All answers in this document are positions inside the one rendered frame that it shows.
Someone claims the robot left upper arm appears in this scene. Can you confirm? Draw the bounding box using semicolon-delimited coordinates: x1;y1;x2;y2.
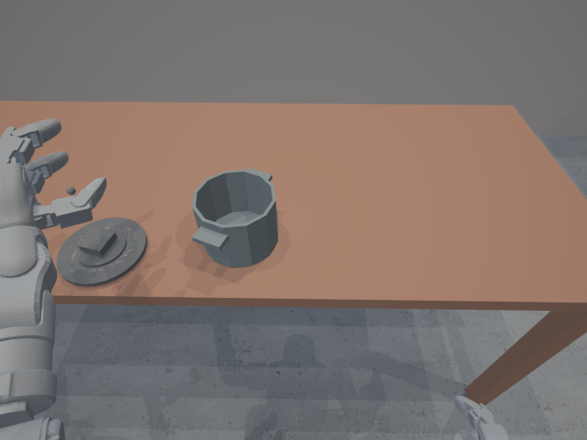
0;417;65;440

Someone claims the robot right hand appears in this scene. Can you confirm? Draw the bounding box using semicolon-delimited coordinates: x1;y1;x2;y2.
453;395;511;440

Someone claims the lid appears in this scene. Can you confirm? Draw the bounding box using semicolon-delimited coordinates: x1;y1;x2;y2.
56;217;147;287

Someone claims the left robot forearm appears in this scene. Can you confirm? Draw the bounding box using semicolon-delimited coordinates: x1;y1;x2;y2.
0;225;57;428

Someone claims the pot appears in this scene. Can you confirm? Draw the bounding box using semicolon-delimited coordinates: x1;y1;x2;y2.
192;168;278;268

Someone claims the robot left hand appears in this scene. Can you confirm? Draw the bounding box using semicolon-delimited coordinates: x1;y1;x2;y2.
0;119;106;230

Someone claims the knob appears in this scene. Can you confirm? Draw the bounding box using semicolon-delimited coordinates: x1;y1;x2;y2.
78;228;117;256

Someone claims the table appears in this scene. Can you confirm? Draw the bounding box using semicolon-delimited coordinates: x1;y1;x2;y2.
0;101;587;406

